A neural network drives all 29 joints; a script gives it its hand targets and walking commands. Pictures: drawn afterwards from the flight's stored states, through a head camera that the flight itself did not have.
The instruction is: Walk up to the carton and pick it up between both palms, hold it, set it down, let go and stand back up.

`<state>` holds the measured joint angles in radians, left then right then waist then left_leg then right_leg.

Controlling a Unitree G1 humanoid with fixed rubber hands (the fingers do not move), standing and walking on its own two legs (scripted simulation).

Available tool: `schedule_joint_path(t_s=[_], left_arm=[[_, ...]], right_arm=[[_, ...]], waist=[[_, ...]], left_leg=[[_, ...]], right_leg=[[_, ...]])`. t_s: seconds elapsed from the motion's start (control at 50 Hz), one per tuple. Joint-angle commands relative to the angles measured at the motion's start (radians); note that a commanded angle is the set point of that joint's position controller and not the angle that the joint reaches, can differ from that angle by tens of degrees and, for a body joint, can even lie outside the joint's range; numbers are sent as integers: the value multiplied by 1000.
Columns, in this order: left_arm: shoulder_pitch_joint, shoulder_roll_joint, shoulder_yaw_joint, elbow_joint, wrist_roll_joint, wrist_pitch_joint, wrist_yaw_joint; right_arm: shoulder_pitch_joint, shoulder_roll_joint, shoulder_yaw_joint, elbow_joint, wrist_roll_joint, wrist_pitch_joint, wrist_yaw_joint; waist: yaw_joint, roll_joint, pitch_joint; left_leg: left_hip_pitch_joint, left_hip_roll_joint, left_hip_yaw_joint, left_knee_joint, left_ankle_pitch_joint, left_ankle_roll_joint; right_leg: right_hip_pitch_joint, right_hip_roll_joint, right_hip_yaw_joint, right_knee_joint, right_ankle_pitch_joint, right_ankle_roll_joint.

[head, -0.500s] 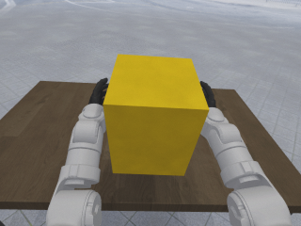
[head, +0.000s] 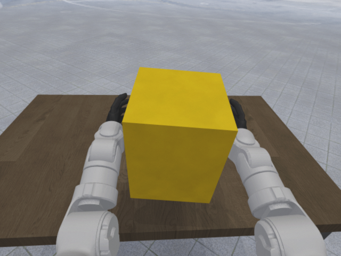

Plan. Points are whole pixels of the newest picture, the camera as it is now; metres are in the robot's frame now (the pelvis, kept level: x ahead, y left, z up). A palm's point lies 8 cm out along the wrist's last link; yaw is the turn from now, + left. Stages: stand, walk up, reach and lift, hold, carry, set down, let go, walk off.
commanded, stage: set down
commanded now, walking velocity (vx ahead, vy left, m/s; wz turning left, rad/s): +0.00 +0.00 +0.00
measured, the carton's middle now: (175, 136) +0.39 -0.02 +0.15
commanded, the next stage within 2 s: none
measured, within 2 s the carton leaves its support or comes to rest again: rests again in 1.96 s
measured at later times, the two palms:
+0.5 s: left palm (120, 130) +0.42 +0.12 +0.15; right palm (235, 138) +0.37 -0.17 +0.15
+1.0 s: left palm (125, 136) +0.43 +0.11 +0.12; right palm (235, 149) +0.36 -0.17 +0.12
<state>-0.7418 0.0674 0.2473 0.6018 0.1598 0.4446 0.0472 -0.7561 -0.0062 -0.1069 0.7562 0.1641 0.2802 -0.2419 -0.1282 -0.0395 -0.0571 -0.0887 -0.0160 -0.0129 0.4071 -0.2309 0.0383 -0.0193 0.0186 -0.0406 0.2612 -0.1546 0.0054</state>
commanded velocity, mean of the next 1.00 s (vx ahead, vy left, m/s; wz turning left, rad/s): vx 0.00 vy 0.00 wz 0.00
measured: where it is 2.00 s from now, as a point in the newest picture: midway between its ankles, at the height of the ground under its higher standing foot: outside the picture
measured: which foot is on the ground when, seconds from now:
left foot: down 0.00-1.00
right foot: down 0.00-1.00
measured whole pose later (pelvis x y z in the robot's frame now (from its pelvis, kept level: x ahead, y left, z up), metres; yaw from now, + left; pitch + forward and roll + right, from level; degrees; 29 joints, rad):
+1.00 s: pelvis +0.01 +0.00 +0.00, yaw -1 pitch +1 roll -2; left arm -0.79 0.12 0.22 0.97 0.12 0.16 0.01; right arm -0.69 0.11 -0.31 0.83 -0.07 0.13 -0.22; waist -0.14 -0.03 -0.10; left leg -0.19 -0.02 0.00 0.39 -0.22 0.04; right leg -0.14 0.01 -0.02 0.27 -0.15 0.01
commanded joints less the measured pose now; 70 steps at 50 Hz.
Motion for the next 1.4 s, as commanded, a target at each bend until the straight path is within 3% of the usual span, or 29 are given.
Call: schedule_joint_path(t_s=[0.0,0.02,0.08,0.1,0.12,0.16,0.24,0.28,0.34,0.44,0.52,0.54,0.58,0.64,0.7,0.72,0.76,0.8,0.84,0.86,0.92,0.98,1.04,1.06,1.14,1.2,1.26,1.28,1.38], left_arm=[[-929,-766,-440,-176,-150,-95,-163],[-937,-759,-439,-163,-141,-98,-158],[-910,-753,-430,-170,-148,-117,-159],[-937,-779,-472,-208,-174,-134,-155],[-900,-771,-446,-154,-159,-126,-156],[-896,-763,-460,-168,-173,-146,-151],[-925,-746,-436,-146,-159,-168,-161],[-916,-740,-435,-113,-162,-178,-173],[-937,-736,-432,-91,-153,-198,-177],[-903,-723,-410,-69,-153,-232,-179],[-909,-693,-348,1,-117,-241,-198],[-896,-696,-346,21,-116,-244,-204],[-960,-747,-423,-78,-155,-276,-189],[-955,-731,-407,-20,-150,-305,-181],[-928,-697,-352,71,-114,-303,-196],[-905,-695,-321,110,-102,-297,-208],[-931,-711,-342,82,-119,-316,-208],[-955,-702,-329,76,-109,-341,-204],[-929,-670,-276,171,-76,-335,-212],[-899,-679,-282,168,-75,-337,-215],[-951,-703,-332,103,-99,-372,-212],[-932,-682,-307,134,-86,-373,-213],[-918,-711,-313,164,-89,-382,-215],[-879,-695,-284,192,-59,-373,-218],[-883,-698,-284,182,-64,-388,-221],[-895,-722,-326,156,-78,-417,-211],[-851,-676,-271,235,-57,-419,-221],[-864,-683,-285,205,-54,-424,-223],[-899,-715,-313,206,-74,-453,-216]], right_arm=[[-1016,661,333,-424,38,-144,144],[-1031,655,313,-388,35,-144,143],[-983,684,337,-365,37,-147,147],[-965,674,333,-364,34,-154,140],[-987,679,333,-376,33,-160,141],[-946,676,343,-359,34,-160,140],[-939,697,322,-347,10,-157,139],[-928,686,299,-330,-9,-153,133],[-929,682,273,-297,-27,-165,138],[-888,717,297,-300,-42,-174,136],[-905,717,260,-279,-79,-179,144],[-890,715,247,-283,-88,-182,142],[-915,743,272,-317,-75,-211,150],[-880,747,246,-279,-106,-215,153],[-862,728,205,-207,-140,-202,154],[-854,734,212,-223,-146,-201,154],[-903,759,222,-251,-146,-214,160],[-899,775,227,-273,-157,-230,160],[-873,731,161,-202,-188,-216,159],[-840,739,159,-188,-190,-226,158],[-826,759,160,-189,-207,-249,160],[-792,768,167,-174,-216,-246,166],[-854,748,168,-236,-219,-271,170],[-808,729,140,-178,-242,-264,168],[-803,758,160,-196,-240,-281,178],[-805,748,147,-208,-246,-307,178],[-778,746,152,-193,-270,-302,180],[-733,748,127,-145,-276,-297,178],[-787,756,124,-183,-293,-340,190]], waist=[[-15,108,-507],[-21,142,-502],[4,137,-503],[-29,152,-540],[-12,156,-529],[-22,147,-546],[-13,143,-519],[-50,134,-471],[-51,155,-501],[-24,132,-557],[-7,109,-512],[-22,104,-483],[-39,150,-659],[-35,155,-624],[-28,138,-518],[-11,98,-476],[-9,94,-550],[-9,118,-628],[-28,111,-512],[-17,118,-536],[-41,154,-630],[-15,149,-602],[-16,156,-624],[-28,159,-556],[1,136,-579],[-32,161,-667],[-3,113,-586],[-25,135,-556],[-23,160,-674]], left_leg=[[169,5,-34,-35,361,-93],[176,1,-38,-33,363,-93],[179,1,-32,-25,421,-96],[201,5,-31,-17,467,-110],[207,5,-35,-9,485,-112],[206,7,-33,5,529,-120],[191,1,-34,-11,475,-112],[165,0,-37,-24,447,-110],[149,-4,-29,-25,417,-108],[148,-6,-21,-11,489,-105],[116,-10,-4,-46,382,-86],[104,-6,-4,-51,380,-87],[175,-2,-19,-4,513,-119],[172,10,-24,11,564,-128],[122,10,-14,-25,451,-106],[93,3,1,-42,390,-95],[70,-8,4,-50,366,-82],[94,0,-1,-17,451,-97],[72,3,3,-33,390,-92],[61,-1,13,-38,395,-93],[118,10,8,-9,506,-118],[120,7,8,-7,507,-114],[122,10,3,7,530,-120],[128,9,5,4,524,-120],[110,8,16,-4,516,-108],[133,15,-1,16,570,-129],[91,6,18,12,528,-110],[93,14,13,0,516,-115],[138,23,4,26,583,-134]], right_leg=[[91,52,-17,17,294,-3],[62,45,-14,15,288,-5],[88,48,-7,21,348,-3],[90,51,-18,23,373,-6],[83,52,-12,28,364,-4],[93,55,-10,27,426,-5],[85,43,-3,16,394,-1],[77,44,-8,11,385,5],[81,36,-2,20,380,0],[115,30,5,38,500,11],[126,28,8,33,426,17],[126,28,4,28,424,20],[86,39,-6,49,467,13],[58,34,-4,44,461,9],[54,27,-7,29,402,14],[104,24,1,33,389,21],[106,25,7,40,410,21],[102,23,12,64,464,20],[64,22,4,44,401,22],[100,18,2,49,438,20],[72,27,-7,69,475,21],[74,27,-1,60,470,19],[48,30,-4,62,436,21],[33,27,-4,51,440,15],[43,31,-3,63,430,18],[29,33,-10,72,454,15],[57,24,4,73,473,21],[55,24,-1,75,461,22],[2,36,-13,73,426,13]])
